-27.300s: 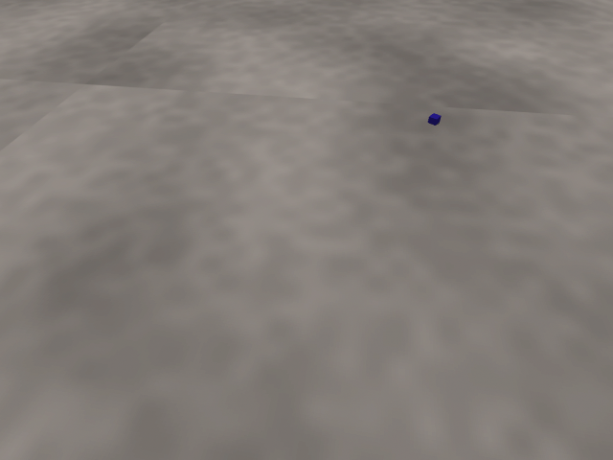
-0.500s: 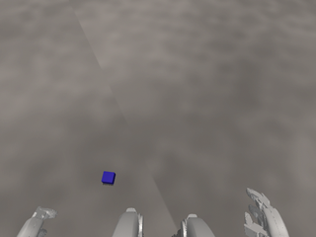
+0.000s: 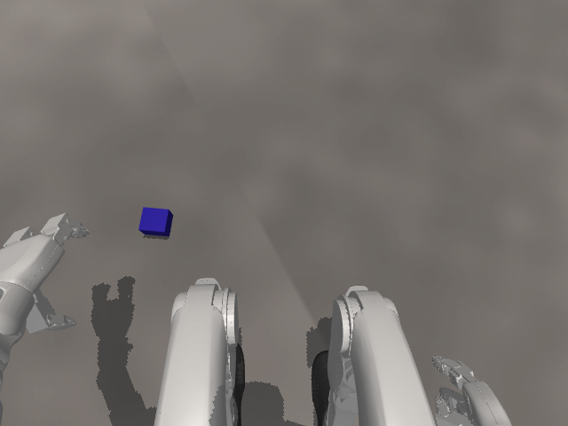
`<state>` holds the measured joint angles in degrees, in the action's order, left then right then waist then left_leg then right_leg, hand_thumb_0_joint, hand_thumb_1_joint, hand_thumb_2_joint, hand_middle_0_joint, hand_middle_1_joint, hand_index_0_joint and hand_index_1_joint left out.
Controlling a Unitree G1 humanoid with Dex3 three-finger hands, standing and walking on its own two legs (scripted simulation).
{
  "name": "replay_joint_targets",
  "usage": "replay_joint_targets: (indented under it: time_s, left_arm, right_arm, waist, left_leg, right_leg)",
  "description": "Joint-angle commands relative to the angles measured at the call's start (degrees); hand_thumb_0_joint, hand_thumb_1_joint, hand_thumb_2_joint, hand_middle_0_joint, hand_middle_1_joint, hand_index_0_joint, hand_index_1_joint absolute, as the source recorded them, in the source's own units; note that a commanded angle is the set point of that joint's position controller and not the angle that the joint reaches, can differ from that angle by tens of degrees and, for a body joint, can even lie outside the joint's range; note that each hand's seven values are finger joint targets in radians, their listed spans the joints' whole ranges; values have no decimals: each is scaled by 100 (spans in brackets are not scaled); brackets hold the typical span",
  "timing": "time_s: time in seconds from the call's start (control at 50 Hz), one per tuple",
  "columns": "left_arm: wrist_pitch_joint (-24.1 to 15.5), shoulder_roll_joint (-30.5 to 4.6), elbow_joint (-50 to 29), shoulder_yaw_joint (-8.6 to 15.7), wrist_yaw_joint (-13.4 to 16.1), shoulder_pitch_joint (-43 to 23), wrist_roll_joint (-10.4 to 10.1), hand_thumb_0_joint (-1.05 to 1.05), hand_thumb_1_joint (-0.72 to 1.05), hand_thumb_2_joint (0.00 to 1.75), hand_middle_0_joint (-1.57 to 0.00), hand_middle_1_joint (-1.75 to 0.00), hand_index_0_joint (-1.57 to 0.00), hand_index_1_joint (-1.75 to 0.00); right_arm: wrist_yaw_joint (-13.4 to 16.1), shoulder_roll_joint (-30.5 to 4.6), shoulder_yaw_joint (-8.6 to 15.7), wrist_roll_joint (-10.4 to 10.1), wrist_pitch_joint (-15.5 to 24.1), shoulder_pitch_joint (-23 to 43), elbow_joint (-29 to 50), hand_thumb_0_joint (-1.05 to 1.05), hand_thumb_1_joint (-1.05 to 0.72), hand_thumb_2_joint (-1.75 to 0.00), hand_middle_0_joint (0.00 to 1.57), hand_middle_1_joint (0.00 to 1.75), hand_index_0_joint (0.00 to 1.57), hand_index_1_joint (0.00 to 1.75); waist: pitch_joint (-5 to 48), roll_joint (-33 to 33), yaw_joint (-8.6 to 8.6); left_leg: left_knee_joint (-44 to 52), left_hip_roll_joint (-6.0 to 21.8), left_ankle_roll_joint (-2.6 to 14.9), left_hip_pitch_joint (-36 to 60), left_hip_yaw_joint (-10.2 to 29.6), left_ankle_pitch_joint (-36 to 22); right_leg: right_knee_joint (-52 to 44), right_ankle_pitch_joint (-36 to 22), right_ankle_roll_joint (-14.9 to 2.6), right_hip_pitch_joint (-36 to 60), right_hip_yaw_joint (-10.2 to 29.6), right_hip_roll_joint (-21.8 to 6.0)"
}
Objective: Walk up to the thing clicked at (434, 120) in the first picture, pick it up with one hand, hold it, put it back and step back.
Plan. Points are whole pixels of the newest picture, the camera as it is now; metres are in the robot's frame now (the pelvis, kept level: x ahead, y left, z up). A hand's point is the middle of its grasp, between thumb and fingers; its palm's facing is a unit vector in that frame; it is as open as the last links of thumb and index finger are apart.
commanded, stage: rise first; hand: left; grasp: from above
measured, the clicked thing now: (156, 222) +0.48 +0.32 -0.40
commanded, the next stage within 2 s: none
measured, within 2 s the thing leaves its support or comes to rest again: neither
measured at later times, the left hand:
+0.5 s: hand (86, 257) +0.36 +0.37 -0.23, palm faces -0.51 -0.16 -0.85, open 14.1 cm
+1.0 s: hand (101, 243) +0.40 +0.37 -0.27, palm faces -0.48 -0.06 -0.88, open 14.2 cm
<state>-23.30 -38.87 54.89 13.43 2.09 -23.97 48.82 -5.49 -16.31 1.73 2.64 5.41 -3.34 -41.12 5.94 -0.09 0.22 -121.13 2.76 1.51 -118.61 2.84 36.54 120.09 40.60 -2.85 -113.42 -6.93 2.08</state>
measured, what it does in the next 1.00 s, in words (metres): lowers itself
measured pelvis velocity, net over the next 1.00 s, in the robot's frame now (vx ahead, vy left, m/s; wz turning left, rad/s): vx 0.00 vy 0.01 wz -0.12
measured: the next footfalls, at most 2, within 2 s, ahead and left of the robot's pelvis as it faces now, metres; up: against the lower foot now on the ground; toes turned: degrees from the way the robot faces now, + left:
none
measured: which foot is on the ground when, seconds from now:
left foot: down 0.00-1.00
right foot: down 0.00-1.00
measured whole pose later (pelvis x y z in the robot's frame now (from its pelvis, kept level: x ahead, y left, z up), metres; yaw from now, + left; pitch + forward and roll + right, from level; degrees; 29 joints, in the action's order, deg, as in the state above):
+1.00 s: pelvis +0.00 +0.01 -0.11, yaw -7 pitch +30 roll -10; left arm -32.7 -54.4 79.0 15.0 23.7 -42.1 78.0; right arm -8.7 -15.0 -3.7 11.3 -2.3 0.5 -45.4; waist -0.4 -4.4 6.6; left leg -142.6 4.7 3.1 -135.2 7.8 38.6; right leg 137.8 40.8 -2.2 -127.7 -12.2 3.4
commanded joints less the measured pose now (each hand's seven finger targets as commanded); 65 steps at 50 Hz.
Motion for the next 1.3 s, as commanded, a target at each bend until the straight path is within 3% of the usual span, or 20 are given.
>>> replay_joint_targets:
  time_s: [0.0, 0.06, 0.1, 0.12, 0.3, 0.34, 0.42, 0.48, 0.54, 0.62, 0.68, 0.7, 0.72, 0.8, 0.82, 0.84, 0.86, 0.9, 1.0, 1.28]
  left_arm:
    - [-357, -2150, -310, 546, 382, -1241, 274, 0, -47, 99, -4, -100, -5, -98]
    - [-470, -2575, 3, 739, 522, -1413, 567, 0, -44, 98, -3, -99, -5, -97]
    - [-574, -2441, 12, 505, 591, -1736, 707, 0, -47, 100, -3, -96, -4, -96]
    - [-596, -2498, 213, 613, 653, -1565, 792, 0, -47, 100, -4, -96, -4, -95]
    - [-835, -3022, 663, 692, 1174, -2030, 1479, 0, -50, 100, -5, -93, -5, -92]
    - [-897, -2838, 564, 502, 1251, -2282, 1586, 0, -51, 99, -5, -93, -5, -93]
    - [-903, -3146, 875, 643, 1459, -2271, 1866, 0, -50, 99, -5, -93, -5, -92]
    - [-917, -3103, 947, 513, 1593, -2481, 2032, 0, -51, 98, -5, -93, -5, -92]
    - [-957, -3268, 1022, 569, 1727, -2588, 2119, 0, -52, 99, -5, -93, -5, -92]
    - [-961, -3056, 1130, 368, 1863, -2785, 2265, 0, -53, 100, -5, -93, -5, -93]
    - [-970, -3343, 1269, 526, 2001, -2793, 2425, 0, -54, 100, -6, -92, -5, -92]
    - [-974, -3319, 1287, 510, 2041, -2825, 2441, 0, -53, 99, -5, -93, -5, -93]
    - [-988, -3227, 1211, 411, 2067, -2928, 2463, 0, -54, 100, -5, -93, -5, -93]
    - [-967, -3408, 1473, 527, 2219, -2862, 2579, 0, -52, 98, -6, -96, -6, -95]
    - [-978, -3363, 1427, 446, 2243, -2952, 2641, 0, -53, 99, -5, -95, -5, -95]
    - [-980, -3495, 1554, 588, 2303, -2905, 2668, 0, -53, 99, -5, -95, -6, -95]
    - [-973, -3497, 1650, 553, 2331, -2858, 2689, 0, -51, 97, -6, -97, -7, -96]
    - [-955, -3540, 1706, 546, 2402, -2897, 2795, 0, -52, 98, -6, -97, -6, -96]
    - [-916, -3499, 1887, 456, 2481, -3081, 2809, 0, -50, 96, -5, -99, -7, -97]
    - [-713, -3543, 2011, 398, 2596, -3152, 2845, 0, -48, 93, -5, -102, -8, -99]
  right_arm:
    - [75, -1161, 412, 45, 91, -753, 324, 0, -83, -88, 20, 30, 20, 30]
    - [66, -1252, 359, 119, 25, -757, 240, 0, -81, -88, 20, 30, 20, 30]
    - [37, -1227, 305, 160, -12, -711, 230, 0, -82, -88, 20, 30, 20, 30]
    - [30, -1279, 312, 190, -31, -743, 183, 0, -82, -88, 20, 30, 20, 30]
    - [-101, -1352, 196, 445, -307, -756, -82, 0, -87, -89, 20, 30, 20, 30]
    - [-137, -1375, 196, 486, -341, -657, -49, 0, -88, -90, 20, 30, 20, 30]
    - [-173, -1412, 174, 576, -470, -727, -236, 0, -88, -90, 20, 30, 20, 30]
    - [-200, -1423, 167, 637, -559, -662, -231, 0, -89, -90, 20, 30, 20, 30]
    - [-222, -1319, 80, 677, -638, -606, -261, 0, -89, -90, 20, 30, 20, 30]
    - [-236, -1423, 151, 727, -675, -551, -270, 0, -89, -90, 20, 30, 20, 30]
    - [-246, -1391, 65, 747, -717, -587, -312, 0, -90, -90, 20, 30, 20, 30]
    - [-254, -1283, -13, 757, -724, -545, -295, 0, -90, -90, 20, 30, 20, 30]
    - [-240, -1401, 87, 784, -726, -522, -286, 0, -90, -90, 20, 30, 20, 30]
    - [-233, -1372, 22, 807, -716, -516, -294, 0, -91, -90, 20, 30, 20, 30]
    - [-233, -1385, 15, 842, -718, -492, -284, 0, -90, -90, 20, 30, 20, 30]
    - [-240, -1361, -36, 840, -733, -564, -320, 0, -90, -90, 20, 30, 20, 30]
    - [-236, -1308, -79, 831, -740, -529, -292, 0, -90, -90, 20, 30, 20, 30]
    - [-228, -1260, -147, 884, -754, -581, -340, 0, -91, -90, 20, 30, 20, 30]
    - [-214, -1407, -91, 925, -702, -519, -298, 0, -90, -90, 20, 30, 20, 30]
    - [-187, -1417, -202, 1014, -607, -658, -286, 0, -91, -90, 20, 30, 20, 30]
  waist:
    - [3632, 535, 12]
    - [3530, 717, 8]
    - [3326, 919, 70]
    - [3352, 892, 74]
    - [3298, 1151, 159]
    - [3315, 1215, 186]
    - [3271, 1366, 210]
    - [3221, 1376, 303]
    - [3294, 1321, 332]
    - [3179, 1532, 404]
    - [3239, 1571, 384]
    - [3212, 1551, 386]
    - [3219, 1582, 437]
    - [3175, 1430, 399]
    - [3255, 1487, 451]
    - [3293, 1444, 469]
    - [3216, 1461, 411]
    - [3258, 1339, 469]
    - [3112, 1435, 539]
    - [3078, 1593, 589]
  left_leg:
    - [1103, -216, 59, 2488, 4, -103]
    - [964, -201, 63, 2298, 109, 104]
    - [921, -186, 46, 2124, 188, 313]
    - [864, -169, 47, 2223, 250, 194]
    - [239, -155, 34, 2155, 326, -379]
    - [103, -155, 37, 2165, 333, -491]
    - [-26, -122, 31, 2256, 382, -625]
    - [-206, -112, 48, 2138, 364, -696]
    - [-385, -103, 62, 2009, 323, -800]
    - [-338, -52, 21, 2133, 490, -626]
    - [-412, -26, 17, 2186, 547, -817]
    - [-439, -17, 20, 2150, 551, -810]
    - [-505, -23, 33, 2122, 490, -881]
    - [-636, -23, 57, 1950, 450, -937]
    - [-694, -28, 64, 1957, 423, -999]
    - [-702, -13, 63, 1941, 466, -1005]
    - [-692, -24, 66, 1851, 440, -961]
    - [-815, -38, 100, 1715, 385, -1110]
    - [-771, -13, 69, 1689, 452, -820]
    - [-816, -24, 64, 1648, 429, -896]
  right_leg:
    - [-1458, -326, 71, 1234, 208, 168]
    - [-1144, -238, 71, 933, 99, 153]
    - [-929, -148, 53, 644, 21, 158]
    - [-849, -273, 63, 601, -36, 155]
    - [-373, -604, 46, 110, -164, 171]
    - [-268, -665, 41, -39, -186, 191]
    - [-84, -735, 44, -195, -259, 209]
    - [-20, -810, 51, -235, -281, 231]
    - [19, -881, 63, -174, -273, 269]
    - [214, -709, 26, -562, -356, 279]
    - [335, -858, 32, -490, -382, 292]
    - [350, -845, 23, -536, -378, 301]
    - [309, -906, 34, -519, -366, 317]
    - [323, -962, 47, -399, -348, 336]
    - [312, -1014, 58, -364, -374, 360]
    - [341, -1021, 58, -332, -391, 367]
    - [336, -999, 49, -330, -366, 368]
    - [271, -1191, 93, -134, -356, 392]
    - [366, -893, 58, -390, -435, 400]
    - [379, -1033, 63, -231, -436, 396]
